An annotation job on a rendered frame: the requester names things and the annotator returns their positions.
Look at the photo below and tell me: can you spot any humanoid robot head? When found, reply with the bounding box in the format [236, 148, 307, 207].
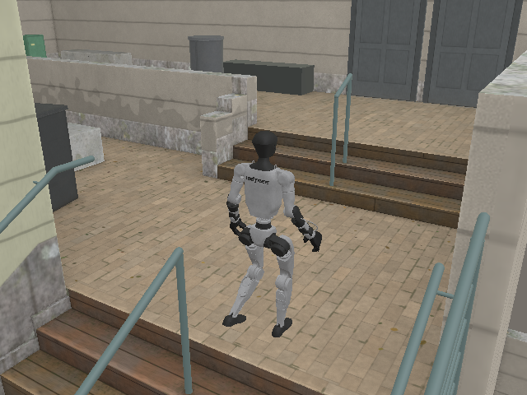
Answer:
[250, 131, 277, 171]

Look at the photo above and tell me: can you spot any robot right foot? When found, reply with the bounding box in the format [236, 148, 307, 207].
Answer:
[272, 318, 292, 337]

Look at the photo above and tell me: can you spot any left robot hand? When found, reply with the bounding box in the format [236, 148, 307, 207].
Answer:
[230, 219, 246, 236]

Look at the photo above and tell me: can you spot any robot right forearm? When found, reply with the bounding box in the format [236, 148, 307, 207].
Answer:
[291, 206, 315, 239]

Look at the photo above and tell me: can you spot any right robot hand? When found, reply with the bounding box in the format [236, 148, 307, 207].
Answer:
[303, 231, 322, 252]

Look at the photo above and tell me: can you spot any right robot upper arm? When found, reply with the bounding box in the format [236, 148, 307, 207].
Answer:
[277, 170, 295, 218]

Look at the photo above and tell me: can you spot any robot left forearm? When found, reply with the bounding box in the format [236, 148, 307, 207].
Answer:
[226, 194, 240, 223]

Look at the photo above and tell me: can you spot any left robot upper arm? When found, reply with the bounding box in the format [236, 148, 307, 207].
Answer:
[227, 163, 251, 205]

